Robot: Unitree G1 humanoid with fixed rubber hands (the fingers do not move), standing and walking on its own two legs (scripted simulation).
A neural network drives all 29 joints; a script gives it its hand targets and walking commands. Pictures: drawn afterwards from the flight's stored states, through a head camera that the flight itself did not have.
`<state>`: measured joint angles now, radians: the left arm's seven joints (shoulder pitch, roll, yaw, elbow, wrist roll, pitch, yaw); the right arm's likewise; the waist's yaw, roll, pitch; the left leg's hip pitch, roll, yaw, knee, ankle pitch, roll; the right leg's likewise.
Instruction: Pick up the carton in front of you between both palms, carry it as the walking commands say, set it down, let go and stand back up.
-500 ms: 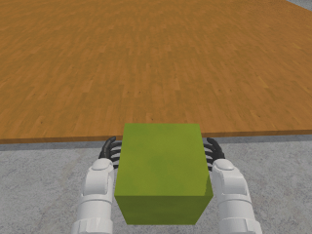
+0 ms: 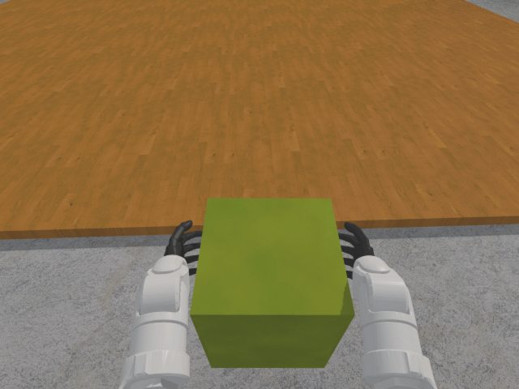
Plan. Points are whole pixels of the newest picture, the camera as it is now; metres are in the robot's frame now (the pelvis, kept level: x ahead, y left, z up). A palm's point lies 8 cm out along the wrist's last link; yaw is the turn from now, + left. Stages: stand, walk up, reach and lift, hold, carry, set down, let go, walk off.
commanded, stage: hold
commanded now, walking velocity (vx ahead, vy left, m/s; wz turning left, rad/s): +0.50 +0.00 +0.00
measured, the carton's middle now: (268, 286) +0.30 +0.00 -0.02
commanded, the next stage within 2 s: carry in 0.02 s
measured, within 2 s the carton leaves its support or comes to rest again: neither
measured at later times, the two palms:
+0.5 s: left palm (180, 203) +0.40 +0.16 +0.09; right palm (349, 205) +0.39 -0.14 +0.09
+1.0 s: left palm (178, 112) +0.68 +0.21 +0.12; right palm (305, 117) +0.65 -0.09 +0.12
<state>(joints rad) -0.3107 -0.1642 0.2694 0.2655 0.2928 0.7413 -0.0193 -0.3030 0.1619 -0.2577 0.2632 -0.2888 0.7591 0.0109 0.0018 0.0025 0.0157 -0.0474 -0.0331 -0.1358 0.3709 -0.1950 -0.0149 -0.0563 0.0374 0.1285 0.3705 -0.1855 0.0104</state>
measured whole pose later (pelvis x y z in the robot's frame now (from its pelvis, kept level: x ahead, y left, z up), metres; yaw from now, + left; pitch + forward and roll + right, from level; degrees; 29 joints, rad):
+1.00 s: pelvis +0.43 +0.08 +0.00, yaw -2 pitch +5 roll -1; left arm -0.03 -0.13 0.06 -0.60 0.01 1.20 0.15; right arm -0.01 0.13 -0.06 -0.61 0.01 1.21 -0.17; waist -0.05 0.01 -0.13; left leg -0.19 0.02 0.24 0.32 -0.23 0.07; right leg -0.58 -0.09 -0.11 0.88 -0.23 -0.02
